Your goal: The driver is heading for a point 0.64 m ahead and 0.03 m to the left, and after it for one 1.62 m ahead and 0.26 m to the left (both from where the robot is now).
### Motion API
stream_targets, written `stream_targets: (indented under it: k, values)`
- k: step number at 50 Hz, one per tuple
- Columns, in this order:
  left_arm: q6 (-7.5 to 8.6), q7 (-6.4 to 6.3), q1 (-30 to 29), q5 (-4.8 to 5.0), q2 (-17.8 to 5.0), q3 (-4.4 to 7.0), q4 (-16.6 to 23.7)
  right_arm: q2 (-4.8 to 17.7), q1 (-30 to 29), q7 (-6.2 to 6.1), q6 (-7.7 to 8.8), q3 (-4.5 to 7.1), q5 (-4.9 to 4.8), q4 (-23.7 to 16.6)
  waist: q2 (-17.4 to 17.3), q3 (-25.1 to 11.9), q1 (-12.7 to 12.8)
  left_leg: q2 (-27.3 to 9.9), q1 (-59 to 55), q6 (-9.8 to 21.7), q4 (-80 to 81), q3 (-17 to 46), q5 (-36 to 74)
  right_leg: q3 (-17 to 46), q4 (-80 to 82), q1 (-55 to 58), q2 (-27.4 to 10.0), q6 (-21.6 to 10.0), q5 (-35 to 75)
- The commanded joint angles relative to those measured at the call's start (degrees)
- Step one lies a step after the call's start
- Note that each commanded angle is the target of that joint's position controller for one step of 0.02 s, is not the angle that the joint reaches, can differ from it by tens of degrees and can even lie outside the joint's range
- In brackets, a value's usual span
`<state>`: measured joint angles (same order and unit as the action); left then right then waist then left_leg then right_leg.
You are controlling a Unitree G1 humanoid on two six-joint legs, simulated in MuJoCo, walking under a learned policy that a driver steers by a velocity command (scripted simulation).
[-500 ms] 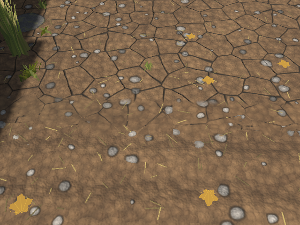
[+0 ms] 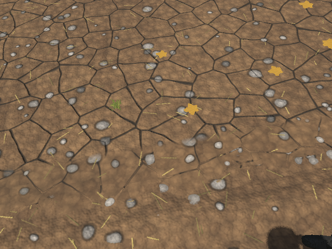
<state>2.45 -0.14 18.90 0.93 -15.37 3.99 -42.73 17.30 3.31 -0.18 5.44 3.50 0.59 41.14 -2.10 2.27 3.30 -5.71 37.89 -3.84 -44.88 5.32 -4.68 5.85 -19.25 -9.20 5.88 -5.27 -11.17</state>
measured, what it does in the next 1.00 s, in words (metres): walks ahead: left foot, then right foot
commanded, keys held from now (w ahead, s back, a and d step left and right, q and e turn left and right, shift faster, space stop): w+e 0.04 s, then w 0.70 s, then w+q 0.26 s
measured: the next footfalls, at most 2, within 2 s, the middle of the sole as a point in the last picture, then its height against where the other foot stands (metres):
left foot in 0.18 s outside the picture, level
right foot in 0.70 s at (226, 234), level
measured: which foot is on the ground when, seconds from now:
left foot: up 0.00-0.16, down 0.18-0.70, up 0.72-1.00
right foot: down 0.00-0.20, up 0.22-0.68, down 0.70-1.00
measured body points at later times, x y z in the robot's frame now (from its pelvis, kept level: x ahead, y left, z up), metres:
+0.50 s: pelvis +0.27 +0.05 +0.00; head +0.30 +0.05 +0.45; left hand +0.49 +0.27 -0.10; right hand +0.25 -0.23 -0.12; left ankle +0.25 +0.15 -0.75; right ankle +0.37 -0.13 -0.69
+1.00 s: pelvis +0.52 -0.05 +0.00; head +0.54 -0.06 +0.45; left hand +0.59 +0.23 -0.12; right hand +0.65 -0.33 -0.11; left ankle +0.66 +0.12 -0.67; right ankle +0.48 -0.13 -0.75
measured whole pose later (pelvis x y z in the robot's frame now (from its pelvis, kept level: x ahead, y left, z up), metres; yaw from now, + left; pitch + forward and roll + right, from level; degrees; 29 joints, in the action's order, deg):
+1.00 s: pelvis +0.52 -0.05 +0.00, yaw -2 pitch +1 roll -2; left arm 5.5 0.7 18.8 -1.0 -14.9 3.4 -46.8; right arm 17.9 11.2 0.4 2.5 3.5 -1.3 45.8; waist -3.2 0.7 2.5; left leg -5.4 40.1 -0.8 -54.8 5.7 -4.9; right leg -7.0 -14.0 -4.2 3.2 -3.5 -10.9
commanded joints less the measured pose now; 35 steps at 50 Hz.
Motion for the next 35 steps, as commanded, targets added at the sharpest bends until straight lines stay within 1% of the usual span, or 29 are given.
stream_targets:
  k: [1,2,3,5,6,7,8,9,10,11,12,13,14,15,16,17,18,19,21,23,26,28,30,32,33,34,35]
  values:
    - [0.55,-0.85,-0.26,0.32,-10.39,2.75,3.65,2.56,-5.57,0.57,0.81,0.23,-0.57,-4.62,6.97,-1.78,0.47,4.09,-7.23,-0.56,10.19,-2.77,9.04,8.91,5.57,-4.88,-10.93,-7.55,8.27]
    - [0.42,-0.88,0.72,0.45,-10.51,2.8,3.28,2.93,-6.79,0.84,1.03,0.29,-0.86,-5.11,7.17,-1.67,0.98,4.58,-8.06,-0.36,11.85,-2.44,9.75,10.2,4.9,-4.32,-11.55,-7.36,7.05]
    - [0.34,-0.91,1.41,0.52,-10.17,2.68,2.87,3.42,-7.08,1.18,1.28,0.38,-1.05,-5.26,7.4,-1.78,1.13,4.56,-8.2,0.09,13.39,-1.98,9.98,11.11,3.74,-2.59,-12.42,-7.18,6.11]
    - [0.2,-1.06,2.59,0.39,-9.17,2.39,2.15,4.54,-6.73,1.84,1.81,0.69,-0.98,-5.23,7.87,-1.92,1.08,4.3,-8.75,1.49,15.78,-1.25,8.59,13.51,0.85,1.37,-14.33,-6.56,5.37]
    - [0.13,-1.13,2.63,0.21,-9.13,2.38,1.88,5.02,-5.98,2.04,2.04,0.89,-0.94,-5.15,8.53,-1.73,0.58,4.18,-9.35,2.41,16.22,-1.3,6.39,14.66,-0.45,2.87,-15.31,-6.19,6.48]
    - [0.0,-1.11,2.39,0.04,-9.23,2.44,1.73,5.47,-4.49,2.08,2.23,1.11,-0.9,-4.89,9.39,-1.67,-0.27,4.33,-10.85,3.45,16.68,-1.87,3.72,15.37,-1.93,3.91,-15.85,-5.73,8.67]
    - [-0.18,-1.04,1.67,-0.02,-8.96,2.35,1.77,5.96,-1.22,1.93,2.43,1.52,-0.73,-4.02,9.78,-2.45,-2.23,5.08,-15.09,4.79,18.54,-3.24,2.52,15.05,-4.81,4.17,-15.06,-4.9,13.04]
    - [-0.17,-0.84,1.44,-0.25,-7.44,1.78,2.05,7.53,4.24,1.63,2.7,2.36,-0.19,-2.64,8.81,-6.04,-4.83,4.7,-23.53,6.72,19.37,-3.34,2.65,13.1,-11.93,3.41,-11.98,-3.46,18.72]
    - [-0.11,-0.74,1.77,-1.07,-5.14,0.71,3.09,10.28,12.71,1.33,2.83,3.01,0.59,-1.78,3.41,-14.19,-8.22,-3.64,-37.75,10.39,17.71,5.47,2.92,9.25,-27.14,-3.09,-8.54,-1.39,11.71]
    - [0.61,-0.69,10.74,0.66,-1.48,-0.31,3.37,15.12,18.69,1.73,2.12,4.46,0.79,0.99,-15.87,-20.42,-5.16,-15.16,-55.99,20.4,23.36,32.01,-9.79,2.75,-46.81,-24.04,0.4,3.17,-15.01]
    - [1.01,-0.76,9.71,1.25,-6.18,0.17,2.35,9.91,19.23,2.22,1.97,3.27,-1.17,1.18,-12.49,-17.57,-6.74,-16.75,-55.97,20.57,28.23,40.98,-24.36,5.75,-54.16,-32.81,-2.0,3.52,-21.57]
    - [1.11,-0.66,2.61,1.32,-9.3,0.98,3.3,6.58,16.24,2.04,1.71,2.29,-1.41,0.66,-6.04,-9.61,-8.11,-14.63,-49.26,18.2,29.0,32.92,-25.11,5.56,-56.1,-35.52,-4.33,3.37,-16.71]
    - [1.18,-0.74,-1.89,0.63,-8.9,0.81,4.46,5.8,13.16,1.9,1.25,1.77,-0.63,0.01,-1.61,-6.05,-7.26,-12.17,-42.58,16.69,29.5,25.83,-19.73,2.99,-54.74,-34.27,-6.63,3.3,-12.68]
    - [1.48,-0.58,-4.47,-0.27,-8.22,0.84,5.33,4.77,11.27,1.83,0.95,1.34,-0.27,0.21,-0.71,-2.8,-6.22,-10.07,-37.03,16.69,30.75,21.1,-13.52,1.9,-51.02,-33.58,-8.4,3.41,-9.78]
    - [1.55,-0.33,-4.29,-0.49,-7.52,0.93,5.41,3.89,10.45,1.64,1.05,0.87,0.2,0.27,-2.21,-2.59,-4.73,-8.3,-33.86,16.07,31.74,17.58,-8.55,1.44,-47.97,-30.68,-10.24,3.39,-7.62]
    - [1.47,-0.14,-3.48,-0.34,-6.56,0.79,5.17,3.43,10.42,1.6,1.12,0.69,0.15,0.52,-3.48,-2.85,-4.09,-7.01,-32.34,15.96,32.76,15.16,-5.37,0.64,-45.72,-28.66,-10.76,3.64,-6.83]
    - [1.35,-0.04,-2.94,-0.26,-5.53,0.57,4.99,3.63,10.88,1.53,1.21,0.69,-0.21,0.92,-4.02,-3.27,-3.74,-6.59,-31.67,16.36,33.49,13.26,-2.74,-0.23,-43.6,-27.93,-11.06,3.98,-6.75]
    - [1.23,0.0,-3.5,-0.39,-4.76,0.31,5.22,4.4,11.45,1.43,1.31,0.85,-0.55,1.36,-3.91,-3.08,-3.75,-6.69,-31.05,16.93,34.3,11.68,-0.28,-0.99,-41.2,-28.1,-11.37,4.41,-6.27]
    - [1.27,0.02,-7.15,-0.75,-3.58,-0.31,6.55,6.43,12.43,1.07,1.16,1.35,-0.91,2.14,-2.71,-2.21,-4.47,-7.02,-30.72,17.64,35.91,9.03,3.18,-2.03,-34.51,-29.34,-11.97,5.36,-2.52]
    - [1.52,0.28,-10.43,-0.72,-2.75,-0.77,7.12,7.4,13.25,0.79,0.7,1.53,-1.12,2.75,-2.16,-1.9,-5.5,-6.0,-30.61,16.8,36.63,5.69,4.5,-2.85,-27.26,-28.26,-11.82,5.75,3.94]
    - [1.94,0.88,-15.38,-0.36,-2.43,-1.08,7.97,8.16,15.54,0.67,0.14,1.52,-1.62,4.05,-2.17,-0.92,-7.36,-4.73,-30.32,15.41,36.34,1.78,5.66,-4.38,-18.17,-24.63,-10.32,6.07,11.58]
    - [2.14,1.32,-18.4,0.0,-2.74,-1.07,8.86,8.46,17.82,0.71,-0.3,1.5,-1.83,5.21,-2.22,-0.27,-8.46,-5.63,-31.79,15.09,35.56,1.61,5.57,-4.91,-15.06,-23.49,-9.49,5.9,13.06]
    - [2.36,1.83,-20.64,0.22,-3.26,-0.95,9.83,8.78,19.0,0.68,-0.87,1.54,-2.0,6.11,-2.51,0.56,-8.64,-7.2,-34.63,14.58,34.15,2.28,6.08,-4.89,-12.59,-23.61,-8.98,4.9,11.18]
    - [2.63,2.26,-20.52,0.21,-4.34,-0.62,10.22,9.67,18.98,0.44,-1.51,1.83,-2.14,6.7,-3.1,0.51,-7.44,-8.66,-37.38,13.66,31.84,2.77,9.36,-5.09,-10.35,-21.84,-8.41,3.35,7.61]
    - [2.74,2.29,-18.19,0.08,-5.25,-0.18,9.68,10.23,18.25,0.29,-1.81,1.96,-2.18,6.76,-3.36,-0.69,-5.63,-8.54,-37.87,12.95,29.03,2.17,14.8,-5.95,-8.93,-17.87,-7.49,2.4,6.52]
    - [2.75,2.07,-12.81,-0.27,-6.74,0.71,8.06,10.14,17.37,0.13,-2.04,1.85,-2.33,6.68,-2.79,-3.83,-2.42,-6.72,-37.06,11.74,22.76,0.02,23.05,-7.35,-6.84,-9.64,-6.1,1.01,6.99]
    - [2.66,1.55,-4.23,-0.6,-9.62,2.08,5.66,8.46,17.35,0.02,-2.03,1.15,-1.86,6.29,-1.37,-9.8,1.31,-3.8,-32.29,9.95,11.92,-2.52,24.01,-5.89,-7.55,3.6,-7.67,-1.03,8.1]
